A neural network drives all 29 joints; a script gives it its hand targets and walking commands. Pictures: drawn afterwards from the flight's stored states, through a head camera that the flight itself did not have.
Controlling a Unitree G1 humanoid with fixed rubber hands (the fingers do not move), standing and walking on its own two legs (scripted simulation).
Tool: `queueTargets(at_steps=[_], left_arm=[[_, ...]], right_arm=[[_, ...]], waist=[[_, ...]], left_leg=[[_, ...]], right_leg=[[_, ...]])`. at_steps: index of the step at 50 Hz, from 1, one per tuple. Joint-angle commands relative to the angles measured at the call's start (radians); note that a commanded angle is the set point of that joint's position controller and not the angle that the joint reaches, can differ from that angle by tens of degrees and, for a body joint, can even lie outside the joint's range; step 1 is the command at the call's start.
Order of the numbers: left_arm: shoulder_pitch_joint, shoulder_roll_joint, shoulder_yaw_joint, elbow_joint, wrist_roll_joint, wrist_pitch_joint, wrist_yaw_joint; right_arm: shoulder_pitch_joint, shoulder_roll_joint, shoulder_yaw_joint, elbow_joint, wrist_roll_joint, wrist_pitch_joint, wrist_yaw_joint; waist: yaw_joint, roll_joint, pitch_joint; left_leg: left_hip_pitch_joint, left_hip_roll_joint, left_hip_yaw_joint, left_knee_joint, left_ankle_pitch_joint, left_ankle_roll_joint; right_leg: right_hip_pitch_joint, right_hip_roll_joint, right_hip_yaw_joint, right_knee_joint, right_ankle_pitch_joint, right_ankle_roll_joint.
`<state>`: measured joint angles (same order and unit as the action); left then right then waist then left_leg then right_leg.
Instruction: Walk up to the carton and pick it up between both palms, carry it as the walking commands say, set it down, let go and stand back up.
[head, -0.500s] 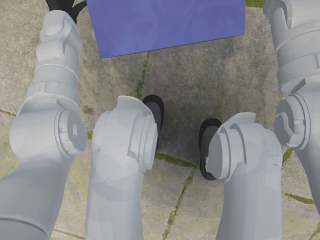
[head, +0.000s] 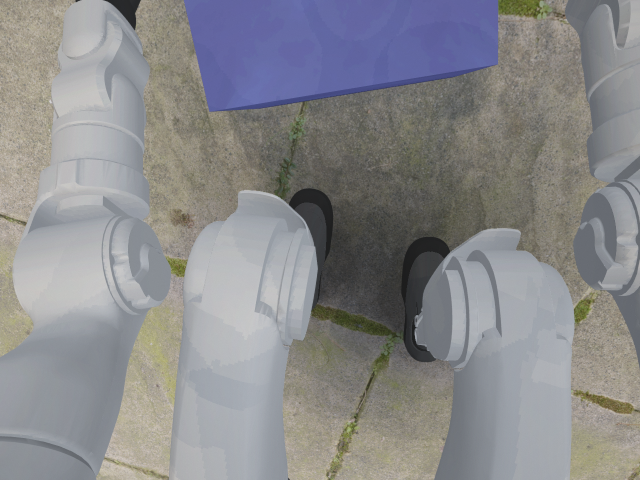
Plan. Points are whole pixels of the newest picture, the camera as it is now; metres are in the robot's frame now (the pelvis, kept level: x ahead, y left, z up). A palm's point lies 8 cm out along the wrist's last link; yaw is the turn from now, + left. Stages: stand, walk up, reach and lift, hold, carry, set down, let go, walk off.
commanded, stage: set down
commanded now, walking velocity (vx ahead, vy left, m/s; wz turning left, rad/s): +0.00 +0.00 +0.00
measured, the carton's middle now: out of the picture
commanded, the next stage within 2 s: let go in 1.32 s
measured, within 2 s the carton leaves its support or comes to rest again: neither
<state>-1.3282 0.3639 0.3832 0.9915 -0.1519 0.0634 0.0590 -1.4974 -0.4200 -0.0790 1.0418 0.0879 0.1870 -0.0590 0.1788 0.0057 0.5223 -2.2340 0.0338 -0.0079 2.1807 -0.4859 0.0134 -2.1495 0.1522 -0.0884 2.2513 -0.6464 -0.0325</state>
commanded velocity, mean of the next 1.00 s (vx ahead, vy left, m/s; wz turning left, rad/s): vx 0.00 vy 0.00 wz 0.00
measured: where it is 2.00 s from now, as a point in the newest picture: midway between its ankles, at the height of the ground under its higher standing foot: (363, 296)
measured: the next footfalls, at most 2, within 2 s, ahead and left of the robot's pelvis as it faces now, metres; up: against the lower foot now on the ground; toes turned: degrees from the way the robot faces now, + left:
none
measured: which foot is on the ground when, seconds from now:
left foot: down 0.00-1.00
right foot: down 0.00-1.00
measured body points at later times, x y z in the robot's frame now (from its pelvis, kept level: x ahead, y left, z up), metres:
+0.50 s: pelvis -0.01 +0.00 +0.07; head +0.35 +0.06 +0.31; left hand +0.47 +0.36 -0.05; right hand +0.61 -0.07 -0.07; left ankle +0.14 +0.12 -0.33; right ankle +0.10 -0.09 -0.33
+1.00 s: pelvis -0.01 +0.00 +0.18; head +0.34 +0.06 +0.44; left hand +0.47 +0.35 +0.09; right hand +0.62 -0.08 +0.08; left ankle +0.14 +0.12 -0.33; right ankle +0.10 -0.09 -0.33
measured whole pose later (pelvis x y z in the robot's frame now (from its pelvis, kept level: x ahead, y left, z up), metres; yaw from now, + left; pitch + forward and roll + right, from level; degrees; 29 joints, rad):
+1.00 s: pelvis -0.01 +0.00 +0.18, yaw +5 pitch +27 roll +0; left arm -1.24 0.39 0.36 0.45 -0.24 0.54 0.08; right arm -1.46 -0.58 -0.08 0.69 0.13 0.56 -0.02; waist 0.17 -0.01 0.52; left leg -1.66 -0.03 0.01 1.57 -0.37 0.01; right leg -1.59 0.11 0.00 1.67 -0.54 -0.03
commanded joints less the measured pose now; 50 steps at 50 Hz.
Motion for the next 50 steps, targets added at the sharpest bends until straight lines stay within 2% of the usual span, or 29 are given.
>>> queueTargets(at_steps=[1, 5, 6, 7, 8, 11, 13, 14, 15, 16, 17, 19, 20, 21, 22, 23, 25, 26, 28, 30, 31, 32, 34, 36, 38, 42, 45, 46, 50], left_arm=[[-0.176, 0.364, 0.019, -0.297, -0.105, 0.035, 0.021], [-0.153, 0.36, 0.018, -0.311, -0.087, 0.099, 0.013], [-0.211, 0.352, -0.015, -0.423, -0.125, 0.117, 0.011], [-0.171, 0.382, 0.021, -0.403, -0.107, 0.12, 0.01], [-0.213, 0.394, 0.002, -0.55, -0.116, 0.122, 0.007], [-0.238, 0.381, -0.028, -0.67, -0.145, 0.184, 0.006], [-0.22, 0.376, -0.054, -0.654, -0.163, 0.238, 0.016], [-0.187, 0.392, -0.032, -0.542, -0.131, 0.262, 0.012], [-0.186, 0.389, -0.013, -0.679, -0.146, 0.276, 0.015], [-0.166, 0.353, -0.035, -0.671, -0.153, 0.291, 0.019], [-0.114, 0.343, -0.013, -0.592, -0.132, 0.306, 0.016], [-0.16, 0.342, -0.027, -0.74, -0.127, 0.307, 0.021], [-0.161, 0.332, -0.032, -0.73, -0.139, 0.318, 0.023], [-0.149, 0.369, 0.005, -0.738, -0.119, 0.311, 0.018], [-0.155, 0.333, -0.021, -0.607, -0.128, 0.329, 0.012], [-0.164, 0.324, -0.02, -0.736, -0.119, 0.322, 0.021], [-0.155, 0.331, -0.009, -0.672, -0.12, 0.333, 0.017], [-0.159, 0.342, -0.009, -0.74, -0.105, 0.336, 0.021], [-0.13, 0.323, -0.016, -0.693, -0.116, 0.36, 0.021], [-0.17, 0.341, -0.006, -0.87, -0.112, 0.364, 0.031], [-0.161, 0.309, -0.052, -0.756, -0.146, 0.392, 0.031], [-0.16, 0.343, -0.003, -0.835, -0.101, 0.388, 0.037], [-0.122, 0.349, 0.011, -0.865, -0.118, 0.401, 0.042], [-0.121, 0.298, -0.034, -0.804, -0.143, 0.42, 0.031], [-0.086, 0.334, 0.013, -0.716, -0.122, 0.426, 0.025], [-0.155, 0.346, -0.012, -0.87, -0.171, 0.428, 0.021], [-0.066, 0.4, 0.049, -0.697, -0.104, 0.441, 0.012], [-0.085, 0.355, 0.008, -0.755, -0.146, 0.442, 0.017], [-0.122, 0.366, 0.043, -0.753, -0.117, 0.431, 0.022]], right_arm=[[-0.456, -0.205, 0.101, -0.465, 0.104, -0.005, -0.03], [-0.427, -0.202, 0.111, -0.422, 0.083, 0.063, -0.042], [-0.409, -0.215, 0.102, -0.423, 0.066, 0.081, -0.042], [-0.42, -0.166, 0.147, -0.456, 0.112, 0.091, -0.038], [-0.396, -0.202, 0.087, -0.502, 0.096, 0.096, -0.039], [-0.453, -0.248, 0.095, -0.647, 0.117, 0.14, -0.037], [-0.441, -0.276, 0.062, -0.653, 0.119, 0.177, -0.039], [-0.405, -0.261, 0.064, -0.506, 0.109, 0.204, -0.032], [-0.422, -0.307, 0.043, -0.661, 0.096, 0.206, -0.034], [-0.381, -0.28, 0.052, -0.613, 0.094, 0.226, -0.034], [-0.335, -0.3, 0.039, -0.55, 0.086, 0.231, -0.029], [-0.34, -0.29, 0.013, -0.64, 0.093, 0.229, -0.022], [-0.339, -0.335, -0.028, -0.59, 0.062, 0.228, -0.016], [-0.366, -0.316, 0.006, -0.652, 0.079, 0.229, -0.013], [-0.357, -0.345, -0.016, -0.51, 0.058, 0.236, 0.002], [-0.335, -0.32, -0.024, -0.59, 0.065, 0.229, 0.006], [-0.359, -0.35, -0.029, -0.608, 0.06, 0.23, 0.009], [-0.374, -0.34, -0.034, -0.624, 0.088, 0.234, 0.013], [-0.317, -0.345, -0.026, -0.545, 0.089, 0.261, 0.021], [-0.307, -0.354, -0.037, -0.611, 0.088, 0.27, 0.029], [-0.325, -0.391, -0.05, -0.548, 0.063, 0.281, 0.039], [-0.331, -0.374, -0.041, -0.631, 0.106, 0.282, 0.042], [-0.347, -0.366, -0.023, -0.734, 0.129, 0.289, 0.048], [-0.322, -0.401, -0.067, -0.67, 0.077, 0.296, 0.047], [-0.321, -0.341, -0.003, -0.627, 0.099, 0.314, 0.056], [-0.344, -0.379, -0.038, -0.714, 0.11, 0.323, 0.042], [-0.293, -0.35, -0.035, -0.594, 0.1, 0.346, 0.047], [-0.293, -0.404, -0.073, -0.619, 0.066, 0.335, 0.05], [-0.348, -0.361, -0.042, -0.657, 0.104, 0.33, 0.058]], waist=[[0.165, -0.224, -1.827], [0.183, -0.195, -1.901], [0.135, -0.197, -1.911], [0.212, -0.222, -1.967], [0.142, -0.202, -2.002], [0.136, -0.219, -2.135], [0.099, -0.189, -2.154], [0.121, -0.18, -2.011], [0.093, -0.219, -2.2], [0.076, -0.23, -2.219], [0.079, -0.185, -2.183], [0.065, -0.148, -2.222], [0.004, -0.139, -2.168], [0.064, -0.203, -2.164], [0.032, -0.175, -2.047], [0.031, -0.156, -2.152], [0.031, -0.163, -2.183], [0.071, -0.145, -2.227], [0.039, -0.155, -2.221], [0.046, -0.114, -2.351], [-0.015, -0.158, -2.298], [0.052, -0.12, -2.318], [0.07, -0.168, -2.386], [0.004, -0.15, -2.352], [0.05, -0.243, -2.302], [0.041, -0.181, -2.427], [0.108, -0.185, -2.323], [0.016, -0.19, -2.315], [0.093, -0.201, -2.282]], left_leg=[[0.888, -0.029, 0.03, -0.187, 0.491, -0.007], [0.852, -0.038, 0.066, -0.242, 0.369, -0.023], [0.86, -0.046, 0.058, -0.264, 0.363, -0.027], [0.872, -0.043, 0.078, -0.254, 0.388, -0.008], [0.893, -0.041, 0.068, -0.279, 0.392, -0.017], [0.927, -0.053, 0.089, -0.302, 0.412, -0.008], [1.034, -0.051, 0.07, -0.341, 0.372, -0.013], [0.965, -0.05, 0.073, -0.363, 0.287, -0.011], [1.043, -0.06, 0.07, -0.373, 0.369, -0.015], [1.037, -0.068, 0.079, -0.399, 0.378, -0.017], [0.996, -0.065, 0.085, -0.384, 0.363, -0.015], [1.1, -0.082, 0.077, -0.402, 0.436, -0.019], [1.129, -0.084, 0.063, -0.415, 0.407, -0.027], [1.091, -0.075, 0.07, -0.44, 0.412, -0.021], [1.036, -0.077, 0.077, -0.458, 0.324, -0.028], [1.139, -0.076, 0.06, -0.465, 0.397, -0.028], [1.15, -0.08, 0.07, -0.473, 0.431, -0.026], [1.211, -0.073, 0.048, -0.511, 0.418, -0.023], [1.216, -0.081, 0.062, -0.539, 0.408, -0.023], [1.329, -0.081, 0.05, -0.556, 0.494, -0.035], [1.303, -0.083, 0.039, -0.577, 0.414, -0.033], [1.362, -0.08, 0.05, -0.593, 0.484, -0.03], [1.403, -0.083, 0.053, -0.606, 0.535, -0.015], [1.366, -0.09, 0.047, -0.628, 0.531, -0.031], [1.317, -0.084, 0.06, -0.677, 0.454, -0.008], [1.38, -0.088, 0.059, -0.736, 0.476, -0.02], [1.35, -0.089, 0.075, -0.788, 0.456, -0.013], [1.396, -0.084, 0.056, -0.808, 0.437, -0.023], [1.477, -0.083, 0.053, -0.879, 0.441, -0.016]], right_leg=[[0.606, -0.085, 0.109, -0.208, 0.269, 0.041], [0.723, -0.094, 0.12, -0.26, 0.213, 0.03], [0.71, -0.092, 0.111, -0.271, 0.216, 0.022], [0.778, -0.092, 0.137, -0.3, 0.234, 0.028], [0.801, -0.093, 0.123, -0.306, 0.259, 0.027], [0.928, -0.088, 0.118, -0.335, 0.323, 0.015], [0.89, -0.087, 0.097, -0.366, 0.252, 0.015], [0.808, -0.091, 0.105, -0.383, 0.173, 0.015], [0.937, -0.086, 0.106, -0.405, 0.253, 0.013], [0.95, -0.076, 0.09, -0.417, 0.283, 0.016], [0.95, -0.088, 0.124, -0.434, 0.278, 0.01], [0.904, -0.069, 0.109, -0.445, 0.314, 0.01], [0.851, -0.068, 0.092, -0.466, 0.285, 0.006], [0.878, -0.068, 0.094, -0.469, 0.29, 0.015], [0.799, -0.074, 0.086, -0.493, 0.208, 0.002], [0.85, -0.067, 0.082, -0.495, 0.282, 0.004], [0.89, -0.072, 0.095, -0.533, 0.288, 0.004], [0.876, -0.062, 0.083, -0.538, 0.271, 0.001], [0.935, -0.064, 0.093, -0.582, 0.276, -0.003], [0.975, -0.056, 0.111, -0.599, 0.333, -0.004], [0.957, -0.055, 0.075, -0.61, 0.297, -0.008], [0.981, -0.055, 0.093, -0.638, 0.321, -0.007], [1.035, -0.054, 0.101, -0.666, 0.352, 0.002], [1.035, -0.049, 0.089, -0.676, 0.384, -0.002], [1.101, -0.06, 0.105, -0.734, 0.344, 0.009], [1.25, -0.068, 0.13, -0.764, 0.431, 0.002], [1.274, -0.078, 0.156, -0.847, 0.385, 0.018], [1.251, -0.074, 0.132, -0.845, 0.364, 0.004], [1.231, -0.073, 0.147, -0.927, 0.33, 0.009]])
